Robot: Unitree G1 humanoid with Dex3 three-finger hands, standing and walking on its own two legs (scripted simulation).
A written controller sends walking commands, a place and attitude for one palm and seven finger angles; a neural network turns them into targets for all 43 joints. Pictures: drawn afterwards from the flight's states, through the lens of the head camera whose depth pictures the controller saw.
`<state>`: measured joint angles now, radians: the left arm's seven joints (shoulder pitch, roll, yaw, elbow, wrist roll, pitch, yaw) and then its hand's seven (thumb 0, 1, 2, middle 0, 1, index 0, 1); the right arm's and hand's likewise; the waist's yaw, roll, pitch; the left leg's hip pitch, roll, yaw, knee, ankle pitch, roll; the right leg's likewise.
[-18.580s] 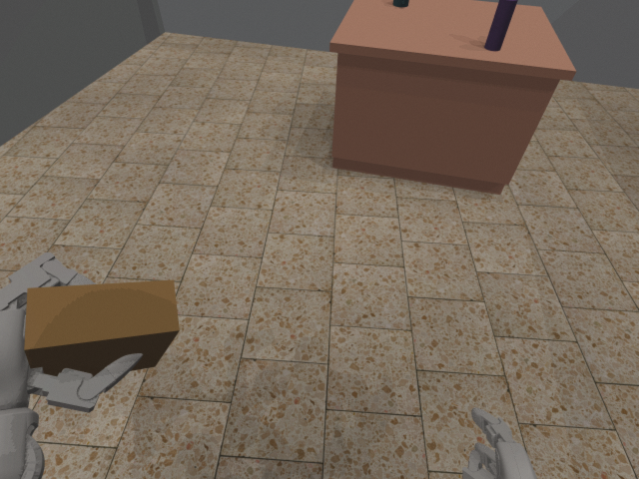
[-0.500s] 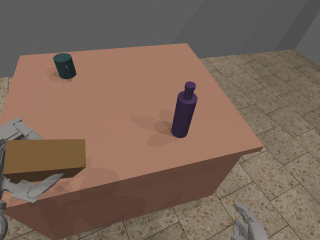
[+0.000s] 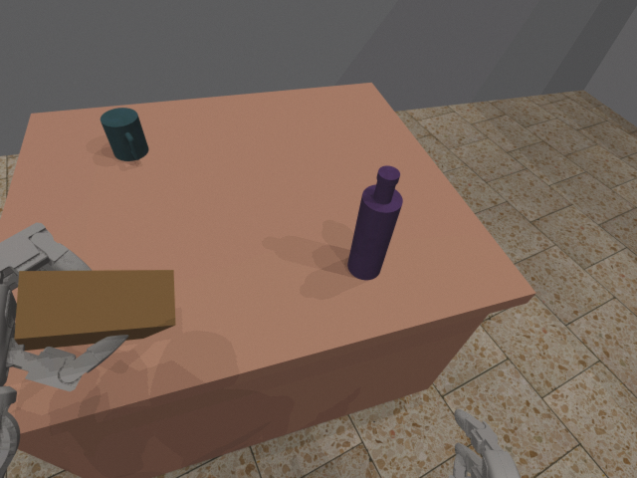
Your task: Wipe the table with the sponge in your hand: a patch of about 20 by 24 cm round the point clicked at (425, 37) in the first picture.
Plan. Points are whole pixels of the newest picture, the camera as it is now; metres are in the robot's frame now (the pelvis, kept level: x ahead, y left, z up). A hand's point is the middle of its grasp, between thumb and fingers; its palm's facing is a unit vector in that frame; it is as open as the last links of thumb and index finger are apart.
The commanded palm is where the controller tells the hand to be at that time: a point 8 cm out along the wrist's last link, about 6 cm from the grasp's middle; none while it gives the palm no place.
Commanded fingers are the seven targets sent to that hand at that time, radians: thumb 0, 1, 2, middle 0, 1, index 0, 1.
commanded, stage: come to a stop and stand still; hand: left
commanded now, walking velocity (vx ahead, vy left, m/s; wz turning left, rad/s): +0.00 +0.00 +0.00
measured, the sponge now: (115, 310) +0.23 +0.23 +0.14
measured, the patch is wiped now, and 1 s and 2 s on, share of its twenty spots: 0.00 0.00 0.00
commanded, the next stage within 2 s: look again from close up in 0.52 s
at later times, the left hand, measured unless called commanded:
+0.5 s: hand (103, 258) +0.27 +0.24 +0.17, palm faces +0.37 -0.86 -0.37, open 9.0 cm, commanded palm +0.21 +0.27 +0.18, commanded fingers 0.00 0.10 1.30 -1.20 -1.60 -1.20 -1.60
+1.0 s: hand (99, 270) +0.26 +0.24 +0.17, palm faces +0.37 -0.85 -0.38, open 9.0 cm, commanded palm +0.20 +0.27 +0.18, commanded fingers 0.00 0.10 1.30 -1.20 -1.60 -1.20 -1.60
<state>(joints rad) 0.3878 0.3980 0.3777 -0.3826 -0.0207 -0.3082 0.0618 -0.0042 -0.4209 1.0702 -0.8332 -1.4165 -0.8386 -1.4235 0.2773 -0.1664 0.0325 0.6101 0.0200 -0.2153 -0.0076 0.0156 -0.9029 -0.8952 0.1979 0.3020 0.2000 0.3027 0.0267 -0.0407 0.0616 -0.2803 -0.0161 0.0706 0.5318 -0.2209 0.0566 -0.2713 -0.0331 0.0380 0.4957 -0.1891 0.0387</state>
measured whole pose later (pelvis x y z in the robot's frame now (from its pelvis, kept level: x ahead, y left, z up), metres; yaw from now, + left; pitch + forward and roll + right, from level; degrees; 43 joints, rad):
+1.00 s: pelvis +0.04 -0.01 +0.01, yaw +0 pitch +0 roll -1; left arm 0.45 0.37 0.37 -0.47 -0.05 -0.23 0.09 0.00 -0.42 1.07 -0.83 -1.42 -0.84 -1.43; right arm 0.19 -0.19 0.01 0.58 0.01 -0.12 -0.04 0.02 -0.90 -0.90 0.20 0.30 0.20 0.30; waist 0.02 -0.02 0.04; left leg -0.23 0.01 0.05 0.46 -0.24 0.04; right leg -0.19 -0.01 0.02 0.37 -0.19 0.04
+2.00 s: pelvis +0.04 -0.06 -0.01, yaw +4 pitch +2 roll +0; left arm 0.39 0.58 0.30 -0.30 0.37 -0.03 0.05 0.00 -0.42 1.07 -0.83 -1.42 -0.84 -1.43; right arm 0.20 -0.29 -0.02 0.59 0.00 -0.03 -0.08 0.02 -0.90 -0.90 0.20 0.30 0.20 0.30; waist 0.07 0.07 -0.03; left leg -0.39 0.03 -0.04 0.68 -0.33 -0.03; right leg -0.36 0.02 -0.06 0.66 -0.35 -0.04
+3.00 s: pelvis +0.02 -0.04 +0.01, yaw +4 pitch -4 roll +0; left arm 0.20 0.53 0.01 -0.17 0.88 0.21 0.00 0.00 -0.42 1.07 -0.83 -1.42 -0.84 -1.43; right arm 0.03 -0.26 0.04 0.67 0.02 0.04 -0.04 0.02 -0.90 -0.90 0.20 0.30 0.20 0.30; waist 0.13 0.12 0.03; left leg -0.18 0.00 -0.01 0.44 -0.20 0.00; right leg -0.15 0.00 -0.03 0.42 -0.21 -0.01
